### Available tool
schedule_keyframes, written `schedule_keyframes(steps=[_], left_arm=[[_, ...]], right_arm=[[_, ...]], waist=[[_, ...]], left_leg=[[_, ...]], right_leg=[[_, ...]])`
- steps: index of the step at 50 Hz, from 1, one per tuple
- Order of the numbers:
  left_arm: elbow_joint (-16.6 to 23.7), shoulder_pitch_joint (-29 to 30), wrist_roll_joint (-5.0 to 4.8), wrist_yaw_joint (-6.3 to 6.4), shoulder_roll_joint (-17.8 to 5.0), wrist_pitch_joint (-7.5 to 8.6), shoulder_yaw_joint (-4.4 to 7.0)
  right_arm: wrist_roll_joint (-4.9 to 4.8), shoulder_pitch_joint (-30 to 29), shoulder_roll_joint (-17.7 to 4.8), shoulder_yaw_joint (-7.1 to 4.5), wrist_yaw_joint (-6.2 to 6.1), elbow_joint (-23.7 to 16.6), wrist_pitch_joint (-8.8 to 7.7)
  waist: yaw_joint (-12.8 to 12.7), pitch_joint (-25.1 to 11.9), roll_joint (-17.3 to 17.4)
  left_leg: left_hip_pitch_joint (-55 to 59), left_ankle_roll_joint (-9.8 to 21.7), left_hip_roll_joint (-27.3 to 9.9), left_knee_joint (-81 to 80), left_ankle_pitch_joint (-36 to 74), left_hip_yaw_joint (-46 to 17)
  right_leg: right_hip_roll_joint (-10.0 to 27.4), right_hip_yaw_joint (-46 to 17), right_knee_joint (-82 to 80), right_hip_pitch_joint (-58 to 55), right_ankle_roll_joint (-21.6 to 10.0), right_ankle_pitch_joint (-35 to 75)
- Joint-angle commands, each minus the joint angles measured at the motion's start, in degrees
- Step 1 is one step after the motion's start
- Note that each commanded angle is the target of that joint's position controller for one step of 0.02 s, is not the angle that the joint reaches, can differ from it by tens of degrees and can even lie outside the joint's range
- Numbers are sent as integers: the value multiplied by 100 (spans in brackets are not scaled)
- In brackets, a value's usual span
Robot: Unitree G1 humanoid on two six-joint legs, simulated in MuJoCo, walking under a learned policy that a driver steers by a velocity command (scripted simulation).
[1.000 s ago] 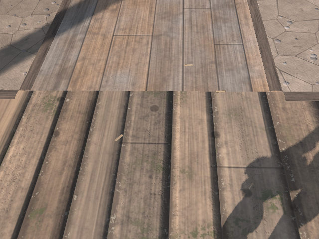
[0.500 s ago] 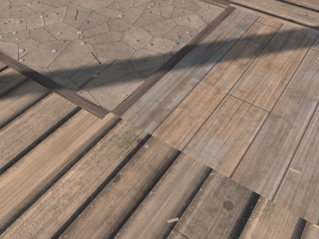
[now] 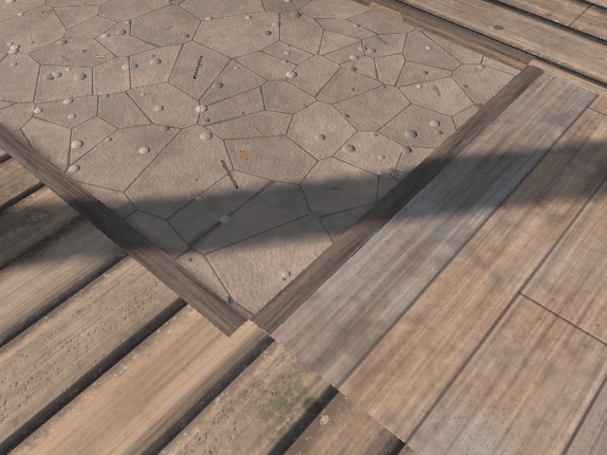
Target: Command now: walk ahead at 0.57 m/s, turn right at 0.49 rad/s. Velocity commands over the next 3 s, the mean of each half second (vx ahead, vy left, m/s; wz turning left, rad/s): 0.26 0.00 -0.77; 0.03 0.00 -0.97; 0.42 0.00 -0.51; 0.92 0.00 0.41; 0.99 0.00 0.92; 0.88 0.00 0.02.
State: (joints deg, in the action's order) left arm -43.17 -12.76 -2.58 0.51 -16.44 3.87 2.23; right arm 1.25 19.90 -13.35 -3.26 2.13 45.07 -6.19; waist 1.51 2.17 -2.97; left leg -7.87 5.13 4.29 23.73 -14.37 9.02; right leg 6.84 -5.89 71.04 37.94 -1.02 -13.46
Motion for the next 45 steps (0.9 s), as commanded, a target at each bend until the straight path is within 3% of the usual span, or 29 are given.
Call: schedule_keyframes(steps=[1, 2, 3, 4, 6, 8, 9, 10, 11, 12, 13, 14, 15, 16, 18, 21, 23, 25, 29, 32, 35, 36, 37, 38, 39, 40, 41, 43, 45], left_arm=[[234, -501, 176, -47, -156, -50, 62], [219, -384, 202, -94, -84, -3, 39], [238, -127, 236, -175, -25, 44, 11], [309, 114, 258, -270, 0, 70, 8], [460, 70, 239, -438, -174, 49, 87], [407, -613, 211, -503, -609, -39, 276], [312, -1321, 199, -478, -927, -95, 426], [177, -2093, 187, -379, -1191, -140, 571], [229, -1660, 191, -233, -1448, -192, 614], [771, -854, 582, -226, -1696, -17, 507], [1212, -414, 536, -284, -1546, -32, 550], [1260, -243, 361, -314, -1233, -32, 486], [1258, -92, 173, -279, -1002, -50, 434], [1284, 18, 105, -232, -898, -88, 401], [1392, 193, 197, -123, -842, -199, 409], [1385, -48, 189, 52, -1016, -340, 491], [1439, -22, 151, 159, -1086, -468, 518], [1506, 90, 125, 217, -1059, -568, 513], [1564, 168, 158, 212, -1016, -665, 523], [1625, 230, 167, 171, -1038, -687, 544], [1710, 380, 134, 128, -1051, -702, 547], [1733, 469, 91, 115, -1018, -708, 526], [1679, 181, 65, 88, -773, -718, 451], [1685, -84, 102, 64, -553, -709, 373], [1852, -27, 91, 6, -976, -630, 488], [1726, -46, 105, -28, -1403, -598, 595], [1557, -121, 83, -27, -1460, -634, 629], [1408, -337, 135, 12, -1180, -739, 548], [1510, -184, 79, 20, -999, -740, 466]], right_arm=[[12, -1277, -503, -90, -170, -544, -197], [15, -1341, -554, -92, -266, -546, -158], [-24, -1168, -663, -117, -352, -510, -133], [-61, -878, -817, -143, -427, -442, -100], [-149, -795, -1110, -208, -504, -395, 24], [-226, -1066, -1246, -266, -547, -524, 221], [-255, -1259, -1268, -280, -530, -605, 293], [-286, -1472, -1124, -235, -469, -676, 301], [-139, -1374, -390, -60, -315, -783, 238], [-132, 229, -141, 68, -192, -898, 155], [-108, 165, -904, -2, -128, -835, 115], [-155, -619, -1146, -75, -136, -982, 155], [-55, -1015, -1045, -72, -248, -1026, 250], [-33, -1169, -983, -64, -307, -1069, 340], [-43, -1262, -955, -101, -315, -1058, 483], [-19, -1426, -658, -54, -363, -980, 500], [-74, -1550, -679, -76, -398, -964, 538], [-108, -1706, -728, -109, -428, -957, 553], [-121, -1966, -776, -158, -412, -971, 443], [-138, -2027, -856, -199, -340, -962, 308], [-169, -1746, -1027, -297, -261, -847, 227], [-178, -1566, -1066, -337, -254, -773, 218], [-148, -1554, -1190, -371, -265, -770, 248], [-35, -1612, -1489, -398, -313, -925, 339], [154, -1508, -1500, -405, -307, -921, 377], [96, -1696, -1232, -365, -347, -1032, 373], [18, -1915, -991, -295, -414, -1114, 418], [-66, -1986, -957, -222, -530, -1194, 537], [8, -1809, -977, -185, -571, -1161, 594]], waist=[[-570, 459, 702], [-528, 366, 580], [-305, 261, 429], [-106, 55, 345], [-164, -296, 662], [-541, -679, 883], [-936, -959, 881], [-1404, -1171, 558], [-884, -613, -1470], [223, -1775, -1991], [-139, -2756, -784], [-197, -1837, 147], [-89, -1435, 874], [2, -1106, 844], [92, -784, 438], [-52, -954, 251], [-112, -1078, 94], [-183, -969, -137], [-347, -738, -538], [-422, -739, -676], [-310, -770, -747], [-180, -765, -627], [-303, -988, -23], [-448, -1134, 1052], [-472, -954, 1847], [-445, -732, 1553], [-423, -531, 1202], [-354, -345, 864], [-226, -278, 860]], left_leg=[[-1325, 381, -1271, -1269, 4005, 13], [-1341, 254, -999, -1148, 3619, 346], [-1077, 184, -928, -951, 3521, 477], [-665, 147, -1050, -809, 3695, 445], [164, 45, -1344, -293, 4326, 381], [605, -72, -1516, 713, 5356, 359], [403, -145, -1533, 1660, 5452, 295], [-178, -371, -1290, 3165, 4486, 251], [-1518, -708, -122, 5238, -1178, 224], [-3067, -952, 651, 7044, -2555, -1240], [-2890, -764, 300, 7174, -2109, -2062], [-3149, -627, 142, 6537, -1641, -1960], [-3152, -594, -146, 5931, -1269, -1925], [-2964, -588, -216, 5409, -1068, -1923], [-2544, -638, -257, 4538, -908, -1876], [-2484, -847, -104, 3599, -664, -1787], [-2593, -956, -51, 3284, -364, -1871], [-2636, -988, -28, 2939, -68, -1926], [-2422, -965, 34, 2202, 128, -1974], [-2057, -880, 100, 1528, 29, -2003], [-1240, -770, 90, 450, 175, -1987], [-778, -706, -37, -186, 690, -1914], [6, -433, -719, -554, 1127, -2241], [621, 215, -1907, -494, 1695, -3326], [175, 902, -2571, -731, 1708, -4234], [-38, 977, -2551, -764, 1251, -4000], [-164, 718, -2104, -701, 615, -3274], [-318, 512, -1735, -668, 700, -2500], [-287, 572, -1598, -761, 1127, -1895]], right_leg=[[59, 331, -1022, -489, 285, 1079], [-74, 602, -1761, -758, 254, 1715], [-232, 859, -2497, -877, 225, 2383], [-375, 1049, -2953, -962, 198, 2791], [-526, 1128, -3366, -1083, 40, 2675], [-881, 1340, -3329, -1595, -200, 1926], [-1019, 1306, -3308, -2375, -395, 1622], [-1044, 1030, -3794, -3398, -606, 1940], [-461, -251, -4041, -3838, -959, 4742], [978, -3861, -4538, -5024, -2422, 5194], [1176, -4420, -5140, -5211, -2480, 2952], [850, -3814, -5329, -4397, -2165, 1532], [565, -3389, -5394, -3752, -1795, 627], [317, -3124, -5461, -3125, -1609, 472], [-141, -2523, -5548, -2456, -1314, 765], [-322, -2180, -5283, -2501, -1195, 1873], [-360, -2265, -5221, -2626, -1077, 1406], [-480, -2349, -5238, -2564, -919, 593], [-636, -2615, -5193, -2532, -864, -96], [-621, -2934, -4939, -2691, -876, 358], [-726, -3298, -4659, -2666, -743, 601], [-894, -3248, -4408, -2493, -616, 257], [-1257, -2826, -3723, -2068, -391, -1324], [-1819, -1748, -2568, -1234, -137, -2386], [-1816, -1045, -1312, -545, 125, -2399], [-1340, -827, -693, -328, 347, -1892], [-1151, -696, -428, -244, 418, -1415], [-1030, -331, 421, -26, 546, -912], [-777, 114, 475, 123, 625, -658]])
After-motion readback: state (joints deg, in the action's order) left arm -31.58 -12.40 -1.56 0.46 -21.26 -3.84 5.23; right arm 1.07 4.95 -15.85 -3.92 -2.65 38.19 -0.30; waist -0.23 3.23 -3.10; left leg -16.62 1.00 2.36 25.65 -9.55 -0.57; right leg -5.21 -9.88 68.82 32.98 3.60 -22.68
